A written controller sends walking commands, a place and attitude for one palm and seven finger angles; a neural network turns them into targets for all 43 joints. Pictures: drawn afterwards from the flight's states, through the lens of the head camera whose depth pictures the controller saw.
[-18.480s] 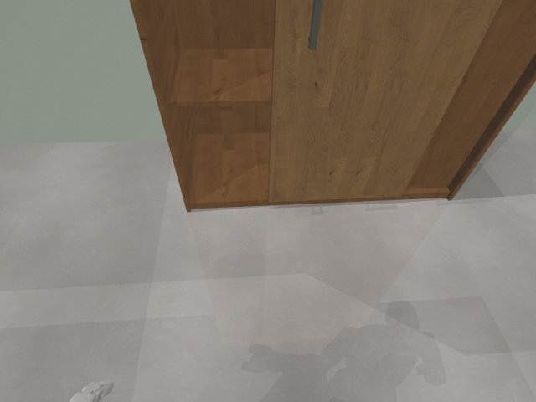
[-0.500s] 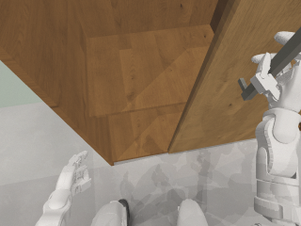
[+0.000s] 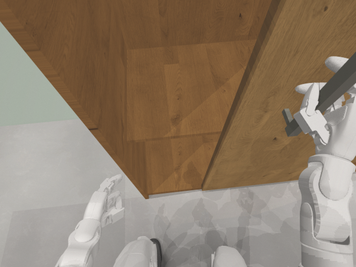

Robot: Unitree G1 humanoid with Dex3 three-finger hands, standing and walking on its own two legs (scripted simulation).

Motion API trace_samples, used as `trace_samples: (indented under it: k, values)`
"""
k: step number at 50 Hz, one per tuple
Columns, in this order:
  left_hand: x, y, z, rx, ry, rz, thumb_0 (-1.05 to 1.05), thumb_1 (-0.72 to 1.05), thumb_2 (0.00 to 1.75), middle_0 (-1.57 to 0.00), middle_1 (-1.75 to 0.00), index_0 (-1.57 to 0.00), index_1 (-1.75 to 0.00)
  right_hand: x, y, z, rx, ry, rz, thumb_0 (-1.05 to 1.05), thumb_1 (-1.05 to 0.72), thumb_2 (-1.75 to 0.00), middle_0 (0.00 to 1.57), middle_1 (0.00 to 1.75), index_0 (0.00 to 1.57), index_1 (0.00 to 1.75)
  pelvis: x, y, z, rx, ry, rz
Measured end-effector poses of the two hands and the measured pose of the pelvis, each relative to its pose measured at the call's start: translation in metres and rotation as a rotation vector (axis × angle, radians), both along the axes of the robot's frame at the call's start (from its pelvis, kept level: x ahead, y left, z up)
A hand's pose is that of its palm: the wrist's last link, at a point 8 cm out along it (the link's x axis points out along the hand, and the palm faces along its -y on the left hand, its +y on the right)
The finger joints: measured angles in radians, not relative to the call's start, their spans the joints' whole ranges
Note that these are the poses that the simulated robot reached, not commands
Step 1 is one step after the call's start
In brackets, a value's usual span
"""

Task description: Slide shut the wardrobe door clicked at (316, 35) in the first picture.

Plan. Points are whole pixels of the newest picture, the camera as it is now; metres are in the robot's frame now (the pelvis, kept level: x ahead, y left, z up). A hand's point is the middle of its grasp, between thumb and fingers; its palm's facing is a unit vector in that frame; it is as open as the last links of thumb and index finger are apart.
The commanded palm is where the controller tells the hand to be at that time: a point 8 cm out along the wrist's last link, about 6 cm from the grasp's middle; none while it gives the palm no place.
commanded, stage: step sideways, sliding the door along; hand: right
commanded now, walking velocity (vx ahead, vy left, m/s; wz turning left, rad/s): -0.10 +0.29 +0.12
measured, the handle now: (335, 72) +0.38 -0.24 +0.20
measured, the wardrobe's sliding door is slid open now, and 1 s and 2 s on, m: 0.29 0.11 0.06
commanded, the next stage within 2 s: none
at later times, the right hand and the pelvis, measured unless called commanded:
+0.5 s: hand (254, 117) +0.33 -0.13 +0.16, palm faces +0.34 +0.94 +0.00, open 6.7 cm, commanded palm +0.29 -0.10 +0.16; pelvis -0.03 +0.07 +0.00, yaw +1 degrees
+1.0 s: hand (192, 127) +0.32 -0.03 +0.16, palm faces +0.21 +0.98 -0.03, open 6.6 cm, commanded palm +0.29 -0.03 +0.17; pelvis -0.05 +0.12 +0.00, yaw +1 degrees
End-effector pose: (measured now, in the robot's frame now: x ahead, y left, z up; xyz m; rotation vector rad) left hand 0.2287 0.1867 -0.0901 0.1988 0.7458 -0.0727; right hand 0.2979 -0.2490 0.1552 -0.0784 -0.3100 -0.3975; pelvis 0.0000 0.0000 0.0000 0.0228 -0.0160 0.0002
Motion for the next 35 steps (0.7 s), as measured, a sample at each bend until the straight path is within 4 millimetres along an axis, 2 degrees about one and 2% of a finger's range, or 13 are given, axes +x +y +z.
trace_samples:
  k: [7,11,14,20,30,35]
  values:
    - [-0.016,0.026,0.012,0.033,0.022,-0.017,0.01,0.9,0.9,-0.19,-0.3,-0.2,-0.3,-0.002,0.019,0.001,0.021,0.012,0.031,0.0,-0.79,-0.83,0.43,1.4,0.1,1.31,-0.006,0.017,0.008,0.038,-0.034,0.01]
    - [-0.018,0.039,0.004,0.004,0.013,-0.029,0.01,0.9,0.9,-0.19,-0.3,-0.2,-0.3,-0.003,0.032,0.0,-0.006,-0.001,0.013,0.0,-0.8,-0.83,0.42,1.4,0.07,1.29,-0.005,0.039,-0.003,0.028,-0.051,0.013]
    - [-0.022,0.052,0.0,-0.015,0.017,0.001,0.01,0.9,0.89,-0.2,-0.3,-0.2,-0.3,-0.003,0.043,0.0,-0.012,0.004,-0.001,-0.01,-0.8,-0.84,0.42,1.4,0.06,1.28,-0.011,0.052,-0.004,0.028,-0.058,0.006]
    - [-0.045,0.081,0.003,0.033,0.015,0.095,0.01,0.9,0.89,-0.2,-0.3,-0.2,-0.3,-0.005,0.06,0.0,0.023,0.012,0.04,0.0,-0.8,-0.83,0.39,1.4,0.09,1.28,-0.021,0.052,-0.003,-0.001,-0.012,0.018]
    - [-0.076,0.104,-0.01,-0.013,0.099,0.069,0.01,0.9,0.9,-0.19,-0.3,-0.2,-0.3,-0.008,0.097,0.001,0.007,0.029,0.048,0.0,-0.81,-0.85,0.36,1.4,0.05,1.29,-0.035,0.091,-0.002,0.007,-0.048,0.011]
    - [-0.085,0.122,-0.005,0.019,0.077,0.118,0.01,0.9,0.89,-0.2,-0.3,-0.2,-0.3,-0.01,0.115,0.002,0.029,0.041,0.089,0.01,-0.81,-0.84,0.35,1.4,0.08,1.31,-0.039,0.094,-0.002,-0.005,-0.017,0.014]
